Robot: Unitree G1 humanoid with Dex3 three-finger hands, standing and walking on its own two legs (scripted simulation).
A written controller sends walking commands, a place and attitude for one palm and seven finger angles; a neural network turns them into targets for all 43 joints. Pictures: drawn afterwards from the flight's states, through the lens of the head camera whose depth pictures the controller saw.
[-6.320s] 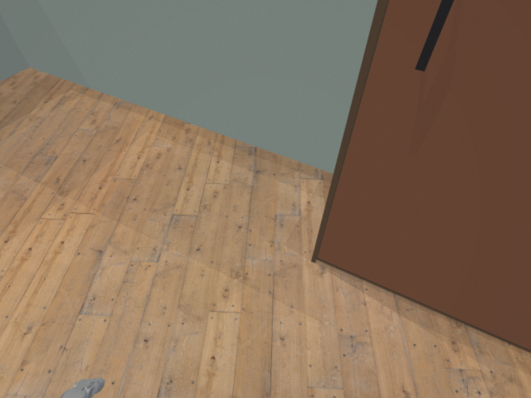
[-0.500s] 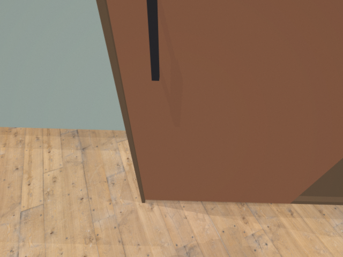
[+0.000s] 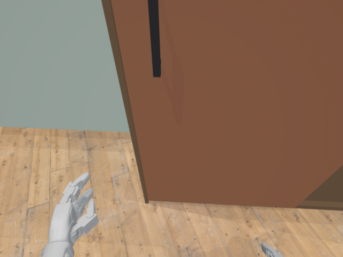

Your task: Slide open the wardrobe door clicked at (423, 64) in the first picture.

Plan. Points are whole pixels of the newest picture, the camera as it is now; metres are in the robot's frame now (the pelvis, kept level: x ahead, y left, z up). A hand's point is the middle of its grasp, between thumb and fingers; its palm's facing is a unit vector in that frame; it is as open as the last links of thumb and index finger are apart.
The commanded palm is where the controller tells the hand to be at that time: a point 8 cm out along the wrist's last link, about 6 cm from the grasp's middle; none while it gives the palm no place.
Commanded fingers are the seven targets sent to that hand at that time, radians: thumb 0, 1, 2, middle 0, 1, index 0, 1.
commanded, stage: raise the hand with hooked fingers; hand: left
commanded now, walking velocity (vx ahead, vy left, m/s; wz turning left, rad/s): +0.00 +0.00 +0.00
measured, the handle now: (156, 33) +0.53 +0.05 +0.28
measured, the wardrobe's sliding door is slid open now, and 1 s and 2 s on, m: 0.00 0.00 0.00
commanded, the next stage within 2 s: move the hooked fingers beside the handle in 1.90 s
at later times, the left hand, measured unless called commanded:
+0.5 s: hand (68, 212) +0.19 +0.21 +0.08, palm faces -0.03 -1.00 -0.09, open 10.3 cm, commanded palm +0.15 +0.26 +0.10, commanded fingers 0.00 0.06 0.54 -0.26 -0.84 -0.26 -0.84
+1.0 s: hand (7, 165) +0.22 +0.27 +0.19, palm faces +0.05 -0.99 -0.11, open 13.2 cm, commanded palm +0.19 +0.31 +0.20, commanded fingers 0.00 -0.50 0.30 -0.30 -1.20 -0.30 -1.20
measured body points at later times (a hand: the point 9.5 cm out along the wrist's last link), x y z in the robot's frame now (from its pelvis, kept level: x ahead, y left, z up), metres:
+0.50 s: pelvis -0.03 -0.03 -0.01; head -0.03 -0.03 +0.44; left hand +0.19 +0.26 +0.09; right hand +0.15 -0.25 -0.08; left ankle +0.01 +0.09 -0.73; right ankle -0.03 -0.11 -0.73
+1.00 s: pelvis -0.02 +0.01 +0.01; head -0.04 +0.00 +0.46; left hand +0.22 +0.33 +0.20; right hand +0.20 -0.20 -0.04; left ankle +0.01 +0.09 -0.73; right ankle -0.03 -0.11 -0.73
